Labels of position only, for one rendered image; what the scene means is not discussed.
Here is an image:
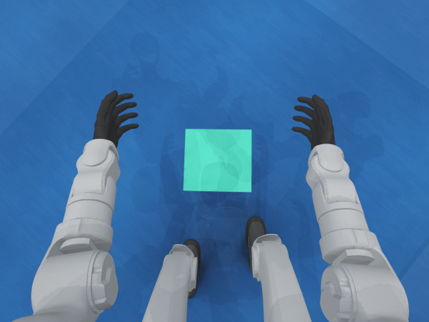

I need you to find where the right robot hand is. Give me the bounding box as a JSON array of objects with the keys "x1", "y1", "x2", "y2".
[{"x1": 292, "y1": 95, "x2": 335, "y2": 150}]

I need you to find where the right robot upper arm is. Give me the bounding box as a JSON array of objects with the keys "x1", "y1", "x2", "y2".
[{"x1": 320, "y1": 262, "x2": 409, "y2": 322}]

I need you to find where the left robot forearm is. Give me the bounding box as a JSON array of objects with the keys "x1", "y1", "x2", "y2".
[{"x1": 31, "y1": 139, "x2": 121, "y2": 311}]

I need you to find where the left robot hand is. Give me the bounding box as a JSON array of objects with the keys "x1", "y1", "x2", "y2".
[{"x1": 93, "y1": 90, "x2": 139, "y2": 148}]

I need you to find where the carton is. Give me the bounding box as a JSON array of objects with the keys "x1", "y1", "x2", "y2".
[{"x1": 183, "y1": 129, "x2": 251, "y2": 193}]

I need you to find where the right robot thigh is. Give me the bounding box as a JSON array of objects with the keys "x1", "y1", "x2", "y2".
[{"x1": 251, "y1": 241, "x2": 312, "y2": 322}]

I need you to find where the left robot upper arm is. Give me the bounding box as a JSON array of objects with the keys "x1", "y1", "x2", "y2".
[{"x1": 12, "y1": 250, "x2": 119, "y2": 322}]

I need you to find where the left robot foot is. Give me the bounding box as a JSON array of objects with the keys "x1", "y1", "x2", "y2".
[{"x1": 183, "y1": 239, "x2": 200, "y2": 299}]

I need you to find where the right robot forearm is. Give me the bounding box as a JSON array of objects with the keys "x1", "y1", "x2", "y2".
[{"x1": 306, "y1": 144, "x2": 409, "y2": 317}]

